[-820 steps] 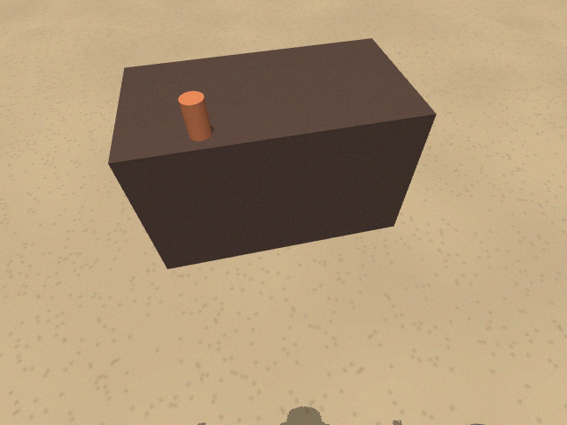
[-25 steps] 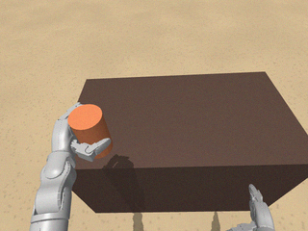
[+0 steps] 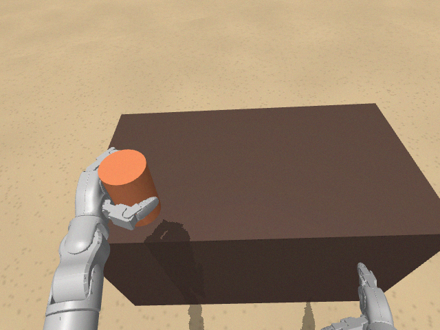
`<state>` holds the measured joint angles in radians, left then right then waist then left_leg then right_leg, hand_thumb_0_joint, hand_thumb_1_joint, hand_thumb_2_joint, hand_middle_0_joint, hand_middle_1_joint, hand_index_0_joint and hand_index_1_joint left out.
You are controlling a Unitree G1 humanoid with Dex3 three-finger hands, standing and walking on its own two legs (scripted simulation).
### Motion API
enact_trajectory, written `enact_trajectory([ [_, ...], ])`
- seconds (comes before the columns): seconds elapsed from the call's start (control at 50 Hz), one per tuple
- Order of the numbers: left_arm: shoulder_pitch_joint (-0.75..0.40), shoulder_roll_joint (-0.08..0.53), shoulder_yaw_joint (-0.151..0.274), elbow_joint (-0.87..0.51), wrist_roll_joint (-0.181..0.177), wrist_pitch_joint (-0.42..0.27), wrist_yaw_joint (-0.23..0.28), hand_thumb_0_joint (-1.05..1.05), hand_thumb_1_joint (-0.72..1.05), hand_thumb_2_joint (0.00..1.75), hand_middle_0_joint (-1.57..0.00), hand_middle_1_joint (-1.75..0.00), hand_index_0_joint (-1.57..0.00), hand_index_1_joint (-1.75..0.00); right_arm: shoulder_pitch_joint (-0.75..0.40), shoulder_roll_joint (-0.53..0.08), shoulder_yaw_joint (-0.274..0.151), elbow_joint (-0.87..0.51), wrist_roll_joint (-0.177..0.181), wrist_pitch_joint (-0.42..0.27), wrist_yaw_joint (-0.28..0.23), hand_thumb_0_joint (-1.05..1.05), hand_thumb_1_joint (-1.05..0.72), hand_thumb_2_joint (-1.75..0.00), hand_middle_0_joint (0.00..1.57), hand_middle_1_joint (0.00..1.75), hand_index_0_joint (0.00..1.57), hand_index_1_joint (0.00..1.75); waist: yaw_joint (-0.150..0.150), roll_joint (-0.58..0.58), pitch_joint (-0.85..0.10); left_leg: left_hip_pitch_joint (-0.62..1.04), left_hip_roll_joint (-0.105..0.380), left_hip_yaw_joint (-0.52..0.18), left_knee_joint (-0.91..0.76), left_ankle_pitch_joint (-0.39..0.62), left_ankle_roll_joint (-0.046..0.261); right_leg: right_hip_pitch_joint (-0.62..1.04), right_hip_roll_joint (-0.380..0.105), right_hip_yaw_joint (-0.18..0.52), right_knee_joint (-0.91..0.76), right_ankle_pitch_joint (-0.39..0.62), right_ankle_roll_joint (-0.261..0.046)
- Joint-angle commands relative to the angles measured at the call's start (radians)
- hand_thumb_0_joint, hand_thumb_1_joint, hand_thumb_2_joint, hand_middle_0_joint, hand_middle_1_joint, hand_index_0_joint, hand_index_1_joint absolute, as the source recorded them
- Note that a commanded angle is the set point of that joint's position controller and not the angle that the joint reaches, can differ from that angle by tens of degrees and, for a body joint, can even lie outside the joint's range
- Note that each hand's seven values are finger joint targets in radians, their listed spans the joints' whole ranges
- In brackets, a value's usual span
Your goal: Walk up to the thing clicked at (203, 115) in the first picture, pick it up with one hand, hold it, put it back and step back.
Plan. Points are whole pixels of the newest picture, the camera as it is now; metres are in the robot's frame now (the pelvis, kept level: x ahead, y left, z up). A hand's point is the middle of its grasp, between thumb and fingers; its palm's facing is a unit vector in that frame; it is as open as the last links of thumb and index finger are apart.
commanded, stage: hold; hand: left
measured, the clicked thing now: (133, 190) +0.32 +0.16 +0.12
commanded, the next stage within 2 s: crouch in 1.56 s
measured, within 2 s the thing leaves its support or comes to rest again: neither
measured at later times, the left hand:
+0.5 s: hand (132, 188) +0.31 +0.16 +0.13, palm faces +0.09 -1.00 -0.03, open 10.2 cm
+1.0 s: hand (133, 186) +0.32 +0.16 +0.12, palm faces +0.09 -1.00 -0.03, open 10.2 cm
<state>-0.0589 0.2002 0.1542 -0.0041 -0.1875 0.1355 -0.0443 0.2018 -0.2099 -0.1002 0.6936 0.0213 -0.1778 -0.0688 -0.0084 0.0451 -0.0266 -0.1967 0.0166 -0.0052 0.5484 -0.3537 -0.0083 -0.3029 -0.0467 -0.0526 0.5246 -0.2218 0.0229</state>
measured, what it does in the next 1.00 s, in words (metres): stands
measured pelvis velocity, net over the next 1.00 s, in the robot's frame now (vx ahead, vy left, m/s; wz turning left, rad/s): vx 0.00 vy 0.00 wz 0.00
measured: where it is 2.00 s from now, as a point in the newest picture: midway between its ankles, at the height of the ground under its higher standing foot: outside the picture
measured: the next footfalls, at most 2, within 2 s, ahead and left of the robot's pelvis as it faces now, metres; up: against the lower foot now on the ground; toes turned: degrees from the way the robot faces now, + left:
none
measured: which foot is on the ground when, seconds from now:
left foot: down 0.00-1.00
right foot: down 0.00-1.00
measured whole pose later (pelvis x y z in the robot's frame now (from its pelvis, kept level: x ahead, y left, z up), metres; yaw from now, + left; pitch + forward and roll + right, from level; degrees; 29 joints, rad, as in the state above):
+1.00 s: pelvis +0.00 +0.00 +0.00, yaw +0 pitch +0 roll -1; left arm -0.06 0.19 0.15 0.00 -0.19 0.13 -0.04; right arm 0.20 -0.21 -0.09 0.69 0.02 -0.16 -0.07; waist -0.01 0.05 -0.02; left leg -0.17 0.02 -0.01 0.51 -0.34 -0.01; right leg -0.28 -0.04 -0.06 0.49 -0.21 0.02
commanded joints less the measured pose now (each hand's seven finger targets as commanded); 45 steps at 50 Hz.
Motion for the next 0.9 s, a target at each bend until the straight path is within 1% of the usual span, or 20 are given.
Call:
enact_trajectory([
  [0.0, -0.342, 0.133, 0.06, -0.317, -0.018, -0.108, 0.002, 0.0, 0.05, 1.23, -1.24, -1.41, -1.26, -1.41, -0.119, -0.113, -0.027, -0.168, 0.006, -0.057, -0.003, 0.0, 0.52, -0.06, 0.05, 0.05, 0.05, 0.05, 0.009, -0.013, -0.24, -0.007, -0.02, 0.002, -0.082, 0.343, 0.001, 0.181, 0.031, -0.018, -0.044, 0.237, -0.029],
  [0.12, -0.345, 0.152, 0.085, -0.276, -0.018, -0.093, 0.001, 0.0, 0.08, 1.26, -1.28, -1.45, -1.31, -1.45, -0.1, -0.111, -0.029, -0.13, 0.006, -0.05, -0.009, 0.0, 0.52, -0.06, 0.05, 0.05, 0.05, 0.05, 0.002, -0.035, -0.19, -0.023, -0.028, 0.01, -0.105, 0.239, 0.016, 0.159, 0.027, -0.017, -0.074, 0.16, -0.02],
  [0.18, -0.335, 0.144, 0.079, -0.252, -0.026, -0.09, -0.003, 0.0, 0.09, 1.26, -1.26, -1.44, -1.29, -1.44, -0.109, -0.135, -0.039, -0.151, 0.008, -0.053, -0.009, 0.0, 0.52, -0.06, 0.05, 0.05, 0.05, 0.05, -0.001, -0.037, -0.181, -0.018, -0.02, 0.004, -0.115, 0.243, 0.01, 0.147, 0.035, -0.022, -0.074, 0.153, -0.026],
  [0.2, -0.341, 0.107, 0.038, -0.27, -0.021, -0.091, -0.006, 0.0, 0.11, 1.27, -1.26, -1.44, -1.29, -1.44, -0.099, -0.103, -0.019, -0.122, 0.006, -0.052, -0.004, 0.0, 0.53, -0.06, 0.05, 0.05, 0.05, 0.05, 0.0, -0.013, -0.165, -0.022, -0.02, 0.004, -0.121, 0.225, 0.008, 0.131, 0.035, -0.023, -0.073, 0.136, -0.027],
  [0.26, -0.353, 0.119, 0.046, -0.295, -0.024, -0.096, -0.005, 0.0, 0.09, 1.26, -1.26, -1.44, -1.29, -1.44, -0.109, -0.123, -0.027, -0.151, 0.005, -0.057, -0.004, 0.0, 0.52, -0.06, 0.05, 0.05, 0.05, 0.05, 0.001, -0.022, -0.224, 0.003, -0.02, 0.003, -0.105, 0.288, 0.006, 0.165, 0.034, -0.022, -0.066, 0.189, -0.029],
  [0.38, -0.371, 0.17, 0.098, -0.326, -0.014, -0.099, 0.023, 0.0, 0.09, 1.26, -1.26, -1.44, -1.28, -1.44, -0.12, -0.158, -0.055, -0.165, 0.004, -0.059, -0.013, 0.0, 0.52, -0.06, 0.05, 0.05, 0.05, 0.05, -0.003, -0.035, -0.233, 0.006, -0.022, 0.004, -0.111, 0.264, 0.009, 0.179, 0.032, -0.015, -0.075, 0.173, -0.025],
  [0.4, -0.367, 0.13, 0.064, -0.327, -0.014, -0.1, 0.02, 0.0, 0.1, 1.28, -1.24, -1.44, -1.27, -1.44, -0.104, -0.099, -0.017, -0.133, 0.005, -0.054, -0.009, 0.0, 0.52, -0.06, 0.05, 0.05, 0.05, 0.05, 0.001, -0.022, -0.224, 0.004, -0.023, 0.003, -0.111, 0.269, 0.008, 0.175, 0.031, -0.018, -0.075, 0.177, -0.026],
  [0.46, -0.328, 0.155, 0.089, -0.255, -0.017, -0.098, 0.017, 0.0, 0.07, 1.29, -1.27, -1.47, -1.3, -1.47, -0.107, -0.157, -0.055, -0.144, 0.003, -0.052, -0.016, 0.0, 0.52, -0.06, 0.05, 0.05, 0.05, 0.05, -0.014, -0.054, -0.206, 0.002, -0.021, 0.005, -0.11, 0.276, 0.011, 0.165, 0.033, -0.018, -0.077, 0.189, -0.023],
  [0.48, -0.344, 0.115, 0.046, -0.283, -0.017, -0.099, 0.01, 0.0, 0.11, 1.3, -1.28, -1.46, -1.3, -1.47, -0.089, -0.09, -0.014, -0.109, 0.006, -0.048, -0.008, 0.0, 0.52, -0.06, 0.05, 0.05, 0.05, 0.05, -0.003, -0.026, -0.179, -0.012, -0.025, 0.007, -0.116, 0.245, 0.012, 0.154, 0.03, -0.019, -0.079, 0.162, -0.024],
  [0.52, -0.301, 0.124, 0.065, -0.277, -0.023, -0.102, 0.006, 0.0, 0.1, 1.3, -1.29, -1.48, -1.31, -1.48, -0.127, -0.128, -0.035, -0.157, 0.006, -0.055, -0.009, 0.0, 0.52, -0.06, 0.05, 0.05, 0.05, 0.05, -0.001, -0.042, -0.195, -0.007, -0.024, 0.007, -0.112, 0.273, 0.01, 0.159, 0.033, -0.02, -0.076, 0.184, -0.023],
  [0.56, -0.305, 0.105, 0.042, -0.295, -0.023, -0.104, 0.0, 0.0, 0.11, 1.3, -1.29, -1.47, -1.31, -1.48, -0.083, -0.088, -0.007, -0.102, 0.006, -0.046, -0.001, 0.0, 0.52, -0.06, 0.05, 0.05, 0.05, 0.05, 0.004, -0.012, -0.207, 0.002, -0.027, 0.011, -0.106, 0.289, 0.011, 0.167, 0.03, -0.019, -0.071, 0.2, -0.026],
  [0.6, -0.302, 0.125, 0.055, -0.282, -0.021, -0.104, -0.002, 0.0, 0.1, 1.3, -1.28, -1.47, -1.3, -1.47, -0.1, -0.151, -0.055, -0.132, 0.002, -0.047, -0.007, 0.0, 0.52, -0.06, 0.05, 0.05, 0.05, 0.05, -0.017, -0.041, -0.23, 0.011, -0.026, 0.013, -0.094, 0.321, 0.014, 0.173, 0.029, -0.016, -0.067, 0.242, -0.024],
  [0.66, -0.364, 0.143, 0.072, -0.346, -0.019, -0.112, 0.011, 0.0, 0.08, 1.29, -1.26, -1.45, -1.28, -1.46, -0.113, -0.102, -0.016, -0.125, 0.004, -0.043, -0.004, 0.0, 0.52, -0.06, 0.05, 0.05, 0.05, 0.05, 0.008, 0.004, -0.234, 0.006, -0.025, 0.009, -0.102, 0.309, 0.009, 0.183, 0.028, -0.016, -0.068, 0.222, -0.026],
  [0.68, -0.363, 0.156, 0.081, -0.333, -0.018, -0.112, 0.017, 0.0, 0.09, 1.29, -1.27, -1.46, -1.29, -1.46, -0.131, -0.151, -0.046, -0.154, 0.004, -0.044, -0.009, 0.0, 0.52, -0.06, 0.05, 0.05, 0.05, 0.05, -0.005, -0.023, -0.239, 0.014, -0.022, 0.006, -0.106, 0.314, 0.007, 0.182, 0.031, -0.017, -0.068, 0.222, -0.027],
  [0.74, -0.349, 0.135, 0.068, -0.324, -0.015, -0.113, 0.023, 0.0, 0.1, 1.31, -1.27, -1.47, -1.3, -1.48, -0.108, -0.114, -0.028, -0.121, 0.004, -0.042, -0.012, 0.0, 0.52, -0.06, 0.05, 0.05, 0.05, 0.05, -0.001, -0.018, -0.226, 0.014, -0.022, 0.004, -0.107, 0.317, 0.006, 0.18, 0.031, -0.018, -0.066, 0.223, -0.028],
  [0.78, -0.345, 0.156, 0.092, -0.274, -0.017, -0.112, 0.025, 0.0, 0.1, 1.29, -1.26, -1.45, -1.28, -1.45, -0.132, -0.145, -0.043, -0.158, 0.004, -0.043, -0.014, 0.0, 0.52, -0.06, 0.05, 0.05, 0.05, 0.05, -0.005, -0.037, -0.207, 0.007, -0.017, 0.001, -0.108, 0.322, 0.002, 0.173, 0.035, -0.022, -0.068, 0.22, -0.028],
  [0.8, -0.331, 0.116, 0.055, -0.259, -0.016, -0.113, 0.017, 0.0, 0.12, 1.3, -1.27, -1.47, -1.3, -1.47, -0.102, -0.099, -0.014, -0.14, 0.005, -0.041, -0.007, 0.0, 0.52, -0.06, 0.05, 0.05, 0.05, 0.05, -0.005, -0.038, -0.199, 0.003, -0.018, 0.001, -0.107, 0.322, 0.004, 0.178, 0.035, -0.023, -0.067, 0.223, -0.027],
  [0.84, -0.33, 0.129, 0.058, -0.278, -0.017, -0.112, 0.013, 0.0, 0.11, 1.32, -1.28, -1.49, -1.3, -1.49, -0.079, -0.128, -0.043, -0.139, 0.006, -0.034, -0.009, 0.0, 0.52, -0.06, 0.05, 0.05, 0.05, 0.05, -0.014, -0.027, -0.234, 0.023, -0.023, 0.009, -0.107, 0.327, 0.008, 0.18, 0.029, -0.018, -0.067, 0.24, -0.027],
  [0.86, -0.317, 0.14, 0.069, -0.283, -0.019, -0.112, 0.011, 0.0, 0.11, 1.31, -1.28, -1.48, -1.3, -1.48, -0.107, -0.102, -0.01, -0.169, 0.008, -0.038, -0.004, 0.0, 0.53, -0.06, 0.05, 0.05, 0.05, 0.05, 0.006, -0.023, -0.214, 0.008, -0.025, 0.01, -0.102, 0.332, 0.008, 0.188, 0.028, -0.021, -0.071, 0.24, -0.026],
  [0.88, -0.307, 0.114, 0.047, -0.26, -0.018, -0.105, 0.007, 0.0, 0.12, 1.33, -1.29, -1.49, -1.31, -1.49, -0.082, -0.132, -0.04, -0.135, 0.004, -0.036, -0.006, 0.0, 0.53, -0.06, 0.05, 0.05, 0.05, 0.05, -0.013, -0.033, -0.217, 0.016, -0.024, 0.011, -0.105, 0.332, 0.009, 0.176, 0.03, -0.021, -0.068, 0.244, -0.027],
])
